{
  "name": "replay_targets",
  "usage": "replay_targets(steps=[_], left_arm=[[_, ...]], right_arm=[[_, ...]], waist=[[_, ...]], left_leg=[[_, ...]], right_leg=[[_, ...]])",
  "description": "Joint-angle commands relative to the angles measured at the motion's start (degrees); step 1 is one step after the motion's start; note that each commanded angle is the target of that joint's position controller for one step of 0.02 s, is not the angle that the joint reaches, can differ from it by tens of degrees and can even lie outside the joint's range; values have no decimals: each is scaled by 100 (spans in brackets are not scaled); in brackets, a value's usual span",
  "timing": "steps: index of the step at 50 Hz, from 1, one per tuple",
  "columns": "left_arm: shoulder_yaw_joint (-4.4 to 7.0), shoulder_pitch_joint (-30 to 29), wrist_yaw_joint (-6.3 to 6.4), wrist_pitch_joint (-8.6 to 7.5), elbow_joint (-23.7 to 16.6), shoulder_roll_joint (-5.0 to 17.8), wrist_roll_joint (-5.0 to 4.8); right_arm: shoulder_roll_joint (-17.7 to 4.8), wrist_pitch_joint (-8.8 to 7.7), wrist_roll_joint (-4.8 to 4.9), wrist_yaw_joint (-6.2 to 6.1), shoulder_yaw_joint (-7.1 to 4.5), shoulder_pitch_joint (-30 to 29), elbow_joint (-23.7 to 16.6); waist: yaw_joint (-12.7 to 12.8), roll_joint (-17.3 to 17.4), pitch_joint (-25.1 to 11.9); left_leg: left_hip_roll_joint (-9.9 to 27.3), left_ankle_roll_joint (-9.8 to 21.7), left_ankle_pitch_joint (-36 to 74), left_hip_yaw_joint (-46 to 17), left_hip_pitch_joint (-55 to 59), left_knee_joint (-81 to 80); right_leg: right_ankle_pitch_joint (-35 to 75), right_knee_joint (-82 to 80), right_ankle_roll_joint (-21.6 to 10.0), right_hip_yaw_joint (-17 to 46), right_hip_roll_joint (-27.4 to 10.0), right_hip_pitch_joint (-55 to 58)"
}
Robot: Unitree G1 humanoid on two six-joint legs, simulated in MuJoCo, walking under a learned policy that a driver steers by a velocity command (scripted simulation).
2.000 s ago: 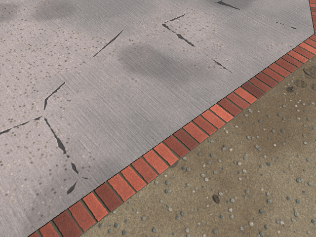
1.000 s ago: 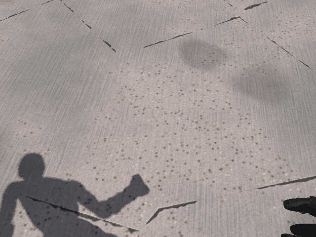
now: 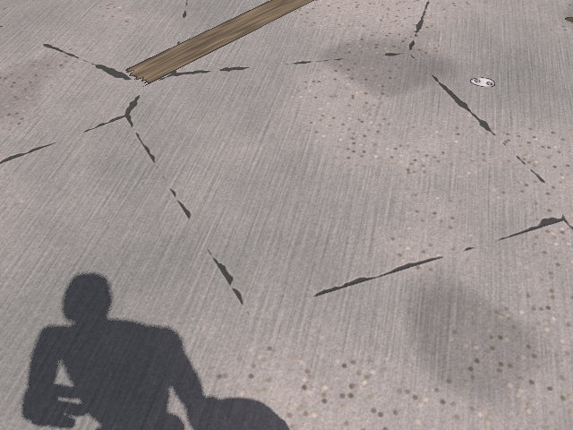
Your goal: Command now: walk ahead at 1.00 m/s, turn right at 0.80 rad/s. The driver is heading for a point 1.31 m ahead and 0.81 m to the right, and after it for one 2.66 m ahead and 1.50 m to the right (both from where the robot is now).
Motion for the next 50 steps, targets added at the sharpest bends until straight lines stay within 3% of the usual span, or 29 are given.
replay_targets(steps=[1, 4, 6, 8, 9, 10, 11, 12, 13, 14, 15, 17, 19, 23, 27, 29, 30, 31, 32, 33, 34, 35, 36, 37, 40, 43, 45, 47, 50], left_arm=[[-197, -564, -134, 6, -635, -260, 1], [-284, -1203, -249, -9, -901, -184, -9], [-280, -1120, -246, -12, -857, -47, -14], [-179, -156, -174, -16, -608, 261, -30], [-55, 916, -106, -16, -316, 509, -28], [122, 2108, 18, -30, 77, 784, -28], [327, 1896, 171, 60, 102, 1082, -209], [411, 1211, 170, 154, -172, 1840, 54], [434, 1305, 222, 173, -397, 1663, 16], [358, 1185, 291, 122, -261, 1280, -5], [278, 1026, 315, 46, -153, 996, -25], [173, 668, 359, -144, -219, 790, -44], [127, 630, 308, -287, -251, 725, -97], [216, 806, 237, -371, -278, 845, -107], [295, 1105, 236, -349, -226, 963, -158], [340, 986, 279, -332, -273, 1164, -108], [366, 785, 257, -337, -300, 1346, -82], [299, 503, 232, -400, -389, 1125, -55], [39, 556, 259, -459, -629, 122, -106], [-100, 1152, 249, -422, -945, 40, -285], [-73, 732, 293, -290, -714, 446, -93], [-41, 402, 220, -226, -730, 573, 14], [-32, 192, 128, -160, -734, 551, 54], [-56, 9, 30, -90, -848, 418, 108], [-191, -322, -113, 99, -1168, 82, 86], [-253, -856, -160, 130, -1489, 108, 58], [-273, -1242, -210, 139, -1606, 172, 32], [-356, -1678, -284, 90, -1688, 52, 68], [-384, -1612, -236, 7, -1514, 34, 87]], right_arm=[[-127, -202, 16, 6, 30, -380, -283], [-380, -195, 32, -61, 6, -241, -185], [-692, -149, 30, -133, -44, -33, -174], [-1093, 27, -8, -243, -149, -97, -262], [-1250, 136, -48, -265, -204, -377, -374], [-1269, 221, -92, -222, -223, -612, -495], [-878, 203, -77, -98, -184, -808, -531], [-407, 70, -17, -33, -11, -199, -1246], [-619, -92, -53, -47, 36, -732, -1433], [-659, -178, -55, -39, 64, -968, -1446], [-619, -161, -92, -41, 83, -1077, -1460], [-532, 103, -289, -45, 135, -893, -1374], [-420, 301, -306, -11, 173, -1128, -1519], [-125, 290, -83, 114, 324, -2383, -2031], [-378, 246, 17, 93, 264, -2625, -2145], [-742, 218, 21, 5, 111, -1906, -1940], [-979, 187, 36, -69, -11, -974, -1728], [-1268, 161, -22, -190, -150, 299, -1457], [-1656, 130, -256, -281, -260, 1135, -1319], [-1901, 169, -289, -203, -332, 338, -1433], [-1183, 209, -231, -169, -237, -478, -1609], [-781, 236, -171, -142, -138, -694, -1580], [-635, 240, -183, -122, -101, -660, -1441], [-578, 208, -157, -137, -69, -465, -1228], [-364, 33, 12, -12, -22, -166, -810], [-430, -88, -10, 37, -28, -333, -715], [-512, -118, -26, 23, -40, -247, -605], [-584, -114, -51, 4, -45, 153, -417], [-937, -32, -48, -67, -77, 530, -271]], waist=[[277, 574, 571], [272, 300, 847], [390, 471, 597], [990, 824, -46], [1534, 918, -532], [1986, 718, -1007], [1742, -480, -698], [649, -1432, -1272], [1057, -220, -1669], [797, 467, -598], [431, 863, -27], [-38, 916, 337], [-121, 805, 452], [327, 375, 554], [596, 38, 216], [238, 17, -293], [-344, 113, -826], [-993, 220, -1393], [-1008, 1600, -1995], [-207, 2910, -2296], [-193, 1610, -1272], [-178, 896, -697], [-135, 507, -375], [-81, 562, -122], [109, 740, 193], [278, 721, 426], [257, 580, 671], [112, 384, 935], [222, 672, 688]], left_leg=[[1320, 236, 2476, -284, -210, -1211], [1175, 17, 3737, 443, -238, -1420], [1225, -105, 6319, 637, 273, -816], [1455, -160, 8072, 585, 595, 683], [1590, -81, 8285, 464, 303, 2024], [1519, 9, 7157, 333, -476, 3886], [322, -114, 1454, 286, -1991, 6332], [-225, -419, -1163, -545, -4379, 8162], [5, -330, -758, -1545, -4920, 8052], [334, -268, -426, -1625, -4981, 7279], [592, -288, -294, -1604, -4570, 6503], [815, -447, -445, -1570, -3702, 5798], [926, -605, -492, -1363, -3237, 4854], [694, -616, 1730, -1047, -2443, 2529], [367, -415, 2212, -1159, -1950, 1355], [71, -321, 1435, -1217, -1053, 1128], [33, -260, 955, -1135, -39, 1111], [495, -147, 268, -1442, 1434, 1315], [2122, 40, -2048, -3392, 2790, 838], [2978, 482, -3122, -6541, 2708, -559], [2648, 570, -3692, -5858, 1778, -600], [2368, 515, -2763, -4649, 1058, -471], [2108, 412, -1668, -3775, 553, -488], [1904, 335, -1001, -3084, 212, -562], [1790, 182, 347, -1905, -115, -827], [1610, 118, 1495, -785, -454, -1123], [1420, 35, 2044, -176, -434, -1311], [1312, -20, 2834, 210, -340, -1488], [1458, -22, 6508, 447, 306, -988]], right_leg=[[782, -578, -18, 1, -212, -540], [1347, -2138, -251, -676, 103, 222], [1313, -2548, -447, -1104, 618, 910], [743, -2612, -635, -1144, 1008, 2012], [358, -2568, -804, -953, 1125, 3119], [-34, -2938, -1004, -509, 1159, 4559], [-380, -3393, -1183, 412, 742, 5293], [-85, -4031, -2381, 3663, -683, 6617], [-1318, -5101, -2550, 4824, -1016, 6626], [-1553, -5586, -2199, 4629, -973, 5532], [-1113, -5638, -1908, 4085, -721, 4492], [-204, -5647, -1696, 3128, -181, 2994], [1, -5819, -1636, 2574, 231, 2068], [868, -5930, -1201, 2108, 744, 1602], [2038, -5422, -828, 2402, 491, 2769], [3301, -4404, -569, 2501, 481, 3275], [3642, -3259, -438, 2362, 609, 3179], [3060, -1691, -318, 2126, 832, 2366], [-1166, 270, -283, 1548, 1365, 888], [-2003, 1195, -231, 1045, 1386, -256], [-1233, 1388, -246, 884, 834, -594], [-835, 1093, -194, 695, 590, -517], [-720, 886, -133, 639, 409, -360], [-711, 779, -96, 644, 261, -326], [-408, 666, -30, 556, -10, -590], [407, 61, 21, 357, -30, -562], [829, -780, -45, 8, 54, -432], [952, -1802, -219, -377, 247, -34], [645, -2583, -546, -885, 902, 1023]])
Velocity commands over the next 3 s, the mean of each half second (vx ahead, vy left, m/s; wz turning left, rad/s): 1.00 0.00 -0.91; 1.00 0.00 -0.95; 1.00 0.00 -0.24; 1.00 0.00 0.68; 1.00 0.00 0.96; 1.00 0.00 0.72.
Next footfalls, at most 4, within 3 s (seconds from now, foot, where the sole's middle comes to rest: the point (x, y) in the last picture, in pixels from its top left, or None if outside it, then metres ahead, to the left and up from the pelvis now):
0.22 right None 0.39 -0.07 -0.78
0.62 left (304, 305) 0.83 -0.06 -0.78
1.08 right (455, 265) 0.95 -0.50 -0.78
1.52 left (525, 173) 1.32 -0.82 -0.78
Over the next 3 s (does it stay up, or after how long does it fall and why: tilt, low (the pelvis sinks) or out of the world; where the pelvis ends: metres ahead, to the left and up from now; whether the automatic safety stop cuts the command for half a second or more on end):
stays up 2.21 -1.42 0.00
